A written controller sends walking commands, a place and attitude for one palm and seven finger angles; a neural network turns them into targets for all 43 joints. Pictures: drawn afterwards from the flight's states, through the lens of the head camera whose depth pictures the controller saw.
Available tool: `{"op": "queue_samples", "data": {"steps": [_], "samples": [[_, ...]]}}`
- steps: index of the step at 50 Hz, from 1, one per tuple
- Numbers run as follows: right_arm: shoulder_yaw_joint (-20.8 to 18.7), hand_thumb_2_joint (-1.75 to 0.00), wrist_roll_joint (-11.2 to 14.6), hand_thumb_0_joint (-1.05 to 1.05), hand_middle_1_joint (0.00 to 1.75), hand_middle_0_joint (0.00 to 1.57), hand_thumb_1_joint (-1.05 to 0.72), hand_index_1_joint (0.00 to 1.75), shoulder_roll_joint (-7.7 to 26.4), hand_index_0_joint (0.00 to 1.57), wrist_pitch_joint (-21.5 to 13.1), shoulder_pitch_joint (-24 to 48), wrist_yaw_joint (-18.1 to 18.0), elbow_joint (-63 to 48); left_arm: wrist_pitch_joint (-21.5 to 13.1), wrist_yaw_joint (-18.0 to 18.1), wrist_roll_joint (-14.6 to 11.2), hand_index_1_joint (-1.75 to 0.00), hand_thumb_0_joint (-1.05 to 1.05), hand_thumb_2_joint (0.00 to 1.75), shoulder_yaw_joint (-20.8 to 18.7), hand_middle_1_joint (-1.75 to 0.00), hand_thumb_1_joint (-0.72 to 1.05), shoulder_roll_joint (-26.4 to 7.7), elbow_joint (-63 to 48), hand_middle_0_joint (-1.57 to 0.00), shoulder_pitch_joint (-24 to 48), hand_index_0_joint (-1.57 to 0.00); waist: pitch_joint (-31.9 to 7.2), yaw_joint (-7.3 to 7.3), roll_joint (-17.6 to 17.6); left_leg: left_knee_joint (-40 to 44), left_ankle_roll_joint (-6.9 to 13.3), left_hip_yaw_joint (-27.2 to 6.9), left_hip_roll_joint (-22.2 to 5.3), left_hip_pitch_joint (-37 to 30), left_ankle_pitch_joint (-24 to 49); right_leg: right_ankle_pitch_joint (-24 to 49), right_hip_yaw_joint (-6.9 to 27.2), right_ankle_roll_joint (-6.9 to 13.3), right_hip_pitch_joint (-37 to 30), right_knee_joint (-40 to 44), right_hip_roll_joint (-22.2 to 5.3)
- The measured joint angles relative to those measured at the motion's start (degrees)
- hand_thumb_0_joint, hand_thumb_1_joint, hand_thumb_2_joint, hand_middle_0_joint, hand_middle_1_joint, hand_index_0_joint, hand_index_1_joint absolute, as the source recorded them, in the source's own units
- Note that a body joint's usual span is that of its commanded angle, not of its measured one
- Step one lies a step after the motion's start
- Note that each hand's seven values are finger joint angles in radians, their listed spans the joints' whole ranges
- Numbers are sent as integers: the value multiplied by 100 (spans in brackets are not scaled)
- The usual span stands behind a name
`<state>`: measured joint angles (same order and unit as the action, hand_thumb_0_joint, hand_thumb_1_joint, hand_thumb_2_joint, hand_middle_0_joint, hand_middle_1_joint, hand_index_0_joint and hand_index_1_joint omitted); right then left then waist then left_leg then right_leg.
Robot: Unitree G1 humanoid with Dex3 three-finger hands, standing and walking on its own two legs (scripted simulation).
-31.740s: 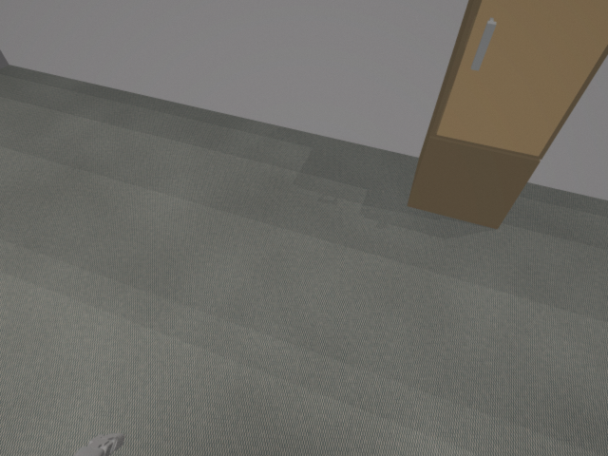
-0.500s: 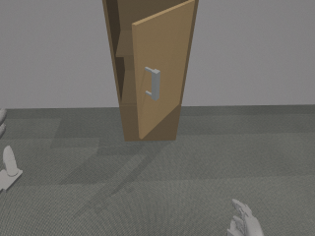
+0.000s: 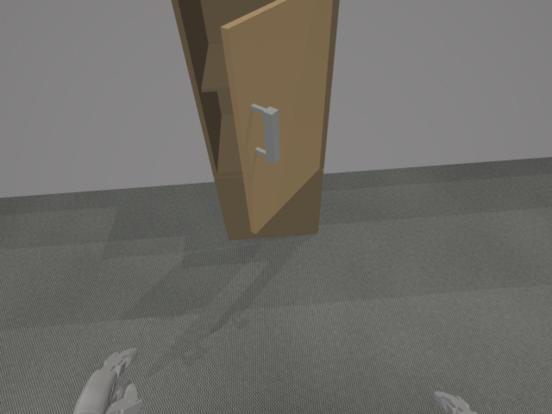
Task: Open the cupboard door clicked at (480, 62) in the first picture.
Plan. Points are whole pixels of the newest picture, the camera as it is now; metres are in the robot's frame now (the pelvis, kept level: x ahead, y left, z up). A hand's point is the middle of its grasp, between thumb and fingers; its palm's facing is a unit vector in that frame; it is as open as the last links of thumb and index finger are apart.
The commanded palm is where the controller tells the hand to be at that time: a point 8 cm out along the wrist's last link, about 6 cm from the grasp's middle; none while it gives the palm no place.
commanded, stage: let the arm hang, fingers relaxed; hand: left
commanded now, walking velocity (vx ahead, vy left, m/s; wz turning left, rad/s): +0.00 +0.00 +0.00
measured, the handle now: (264, 133) +0.69 +0.06 +0.02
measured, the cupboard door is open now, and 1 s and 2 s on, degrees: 49 49 49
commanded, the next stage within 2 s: look to check the result in 0.90 s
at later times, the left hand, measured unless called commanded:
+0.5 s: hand out of the picture -0.03 +0.20 -0.15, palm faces +0.04 -0.96 -0.27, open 7.3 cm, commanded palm none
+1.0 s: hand out of the picture +0.08 +0.16 -0.16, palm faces +0.02 -0.98 -0.21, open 7.4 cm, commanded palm none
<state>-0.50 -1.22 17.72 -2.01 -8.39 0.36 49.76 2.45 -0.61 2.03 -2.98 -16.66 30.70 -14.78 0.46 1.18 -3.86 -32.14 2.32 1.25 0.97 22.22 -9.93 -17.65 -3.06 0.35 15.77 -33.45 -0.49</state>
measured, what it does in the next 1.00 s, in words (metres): shifts its weight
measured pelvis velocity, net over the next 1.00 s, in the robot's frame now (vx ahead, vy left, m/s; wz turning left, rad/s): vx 0.04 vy -0.02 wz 0.01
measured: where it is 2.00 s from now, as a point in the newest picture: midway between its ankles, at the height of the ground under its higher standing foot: outside the picture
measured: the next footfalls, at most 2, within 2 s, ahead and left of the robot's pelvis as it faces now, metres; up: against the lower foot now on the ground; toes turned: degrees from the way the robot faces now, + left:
none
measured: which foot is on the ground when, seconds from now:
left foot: down 0.00-1.00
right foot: down 0.00-1.00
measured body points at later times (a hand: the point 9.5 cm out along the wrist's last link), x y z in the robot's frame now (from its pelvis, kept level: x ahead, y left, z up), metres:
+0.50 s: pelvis +0.01 -0.01 +0.01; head +0.03 -0.02 +0.46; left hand -0.03 +0.25 -0.13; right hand +0.03 -0.24 -0.15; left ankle +0.08 +0.09 -0.73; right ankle +0.00 -0.12 -0.73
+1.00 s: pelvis +0.04 -0.02 +0.02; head +0.06 -0.03 +0.47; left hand +0.08 +0.21 -0.14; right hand +0.07 -0.27 -0.14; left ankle +0.08 +0.09 -0.73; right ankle +0.00 -0.12 -0.73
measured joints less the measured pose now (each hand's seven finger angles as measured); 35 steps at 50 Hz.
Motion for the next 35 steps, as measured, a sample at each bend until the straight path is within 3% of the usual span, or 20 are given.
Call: {"op": "queue_samples", "data": {"steps": [5, 9, 16, 25, 35], "samples": [[55, -90, -42, 1, 30, 20, -91, 29, -215, 20, 236, -339, -8, 397, 120, -13, -53, -30, 1, 90, 403, -30, 91, 489, 1567, -20, -120, -20, 250, 28, 481, 81, -67, -68, -10, -128, 22, -15, -64, 59, -134, 54, 20], [85, -90, -27, 1, 30, 20, -91, 29, -420, 20, 347, -623, -60, 790, 52, 62, -103, -30, 1, 90, 348, -30, 96, 518, 2356, -21, -273, -21, 367, -83, 641, 270, -117, -179, -53, -219, 115, 118, -166, 101, -304, 363, 86], [38, -90, 26, 1, 30, 20, -91, 29, -610, 20, 386, -780, -133, 1240, -74, 62, -148, -30, 1, 90, 287, -30, 93, 443, 3200, -21, -558, -20, 362, -193, 415, 511, -129, -230, -65, -425, 191, 263, -209, 114, -586, 751, 119], [15, -90, 27, 1, 30, 20, -91, 29, -719, 20, 309, -545, -150, 1389, -152, 133, -149, -30, 0, 90, 224, -30, 91, 344, 3498, -20, -388, -20, 256, -182, 168, 736, -115, -155, -24, -651, 238, 260, -137, 99, -728, 843, 71], [12, -90, 19, 1, 30, 20, -91, 29, -658, 20, 233, -366, -154, 1503, -263, 151, -154, -30, 0, 90, 249, -30, 91, 457, 3380, -20, 79, -20, 156, -140, 231, 889, -143, -98, -17, -834, 203, 203, -76, 109, -858, 922, 60]]}}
